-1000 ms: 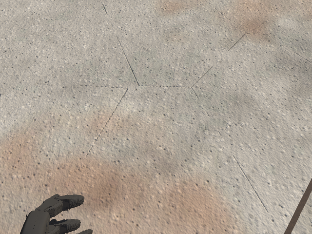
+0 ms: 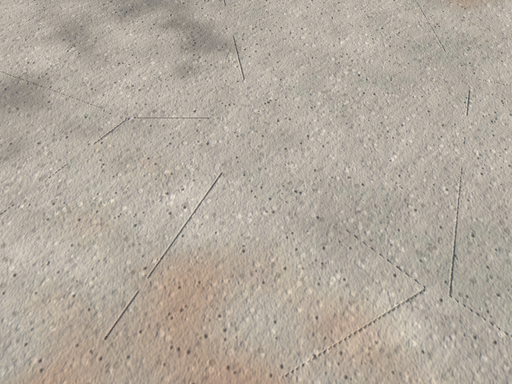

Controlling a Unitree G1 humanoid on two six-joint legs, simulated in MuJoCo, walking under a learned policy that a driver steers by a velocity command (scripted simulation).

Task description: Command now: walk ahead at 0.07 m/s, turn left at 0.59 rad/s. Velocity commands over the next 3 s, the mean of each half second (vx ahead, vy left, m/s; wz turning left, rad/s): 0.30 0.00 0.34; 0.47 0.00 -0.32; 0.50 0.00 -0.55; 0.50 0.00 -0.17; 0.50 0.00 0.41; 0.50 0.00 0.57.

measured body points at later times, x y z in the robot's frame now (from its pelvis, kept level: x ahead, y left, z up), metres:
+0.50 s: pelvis +0.12 +0.03 +0.00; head +0.13 +0.04 +0.45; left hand +0.11 +0.32 -0.12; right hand +0.35 -0.19 -0.08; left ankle +0.13 +0.14 -0.73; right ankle +0.08 -0.12 -0.73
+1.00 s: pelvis +0.37 +0.03 -0.02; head +0.42 +0.03 +0.42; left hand +0.62 +0.25 -0.10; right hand +0.36 -0.25 -0.15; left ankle +0.15 +0.16 -0.68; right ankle +0.48 -0.04 -0.73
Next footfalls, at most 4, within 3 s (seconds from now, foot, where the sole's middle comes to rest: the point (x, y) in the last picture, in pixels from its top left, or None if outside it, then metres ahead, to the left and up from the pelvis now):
0.04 right None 0.12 -0.12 -0.77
0.48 left None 0.17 0.15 -0.77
0.96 right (273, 356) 0.52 -0.05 -0.77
1.42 left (215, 256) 0.82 0.10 -0.77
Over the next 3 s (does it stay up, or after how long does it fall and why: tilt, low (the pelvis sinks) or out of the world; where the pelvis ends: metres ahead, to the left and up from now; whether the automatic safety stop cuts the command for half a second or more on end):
stays up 1.42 -0.26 -0.01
